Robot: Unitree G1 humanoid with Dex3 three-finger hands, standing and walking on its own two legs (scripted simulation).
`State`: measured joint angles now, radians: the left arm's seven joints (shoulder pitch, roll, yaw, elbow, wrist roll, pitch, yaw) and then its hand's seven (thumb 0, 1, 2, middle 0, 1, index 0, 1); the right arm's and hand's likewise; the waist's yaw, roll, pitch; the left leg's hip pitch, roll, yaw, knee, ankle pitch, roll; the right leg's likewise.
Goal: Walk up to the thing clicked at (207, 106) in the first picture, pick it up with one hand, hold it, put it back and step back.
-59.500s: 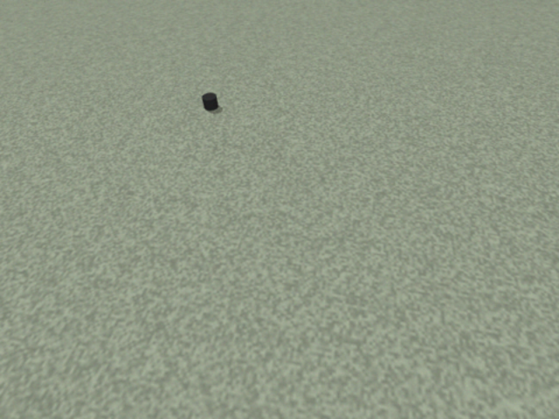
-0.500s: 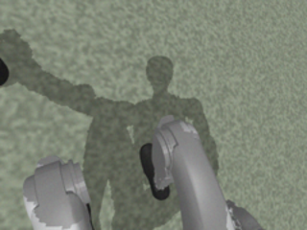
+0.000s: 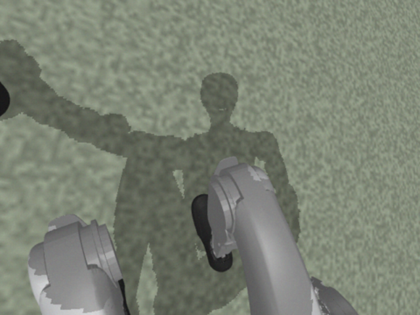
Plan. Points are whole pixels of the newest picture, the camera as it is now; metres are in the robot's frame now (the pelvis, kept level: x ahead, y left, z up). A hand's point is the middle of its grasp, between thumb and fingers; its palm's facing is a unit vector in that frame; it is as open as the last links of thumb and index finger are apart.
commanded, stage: rise first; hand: left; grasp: from above
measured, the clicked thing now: out of the picture +0.56 +0.30 -0.29
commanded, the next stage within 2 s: approach in 0.04 s
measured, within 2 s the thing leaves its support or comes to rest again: neither
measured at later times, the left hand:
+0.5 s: hand out of the picture +0.56 +0.30 -0.16, palm faces -0.38 -0.08 -0.92, open 13.8 cm
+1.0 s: hand out of the picture +0.53 +0.32 -0.18, palm faces -0.46 -0.10 -0.88, open 13.8 cm
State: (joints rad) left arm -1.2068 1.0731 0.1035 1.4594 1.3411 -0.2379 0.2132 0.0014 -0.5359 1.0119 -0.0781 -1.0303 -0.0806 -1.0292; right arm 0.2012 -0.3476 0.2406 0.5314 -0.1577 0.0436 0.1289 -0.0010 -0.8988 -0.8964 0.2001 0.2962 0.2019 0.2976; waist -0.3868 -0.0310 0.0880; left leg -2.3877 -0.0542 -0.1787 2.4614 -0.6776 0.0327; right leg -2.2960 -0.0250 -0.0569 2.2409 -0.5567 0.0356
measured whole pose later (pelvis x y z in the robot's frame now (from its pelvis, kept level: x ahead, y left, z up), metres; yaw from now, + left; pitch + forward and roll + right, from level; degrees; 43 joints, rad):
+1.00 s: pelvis +0.00 -0.01 +0.00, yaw +1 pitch +32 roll -14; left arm -1.27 1.02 -0.02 1.42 1.25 -0.23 0.17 0.00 -0.51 1.00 -0.09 -1.11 -0.11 -1.09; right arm 0.16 -0.37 0.26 0.56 -0.17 0.04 0.09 0.00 -0.91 -0.90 0.20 0.30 0.20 0.30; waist -0.37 -0.08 0.14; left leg -2.36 -0.05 -0.18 2.46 -0.68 0.01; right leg -2.28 -0.02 -0.06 2.25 -0.54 0.03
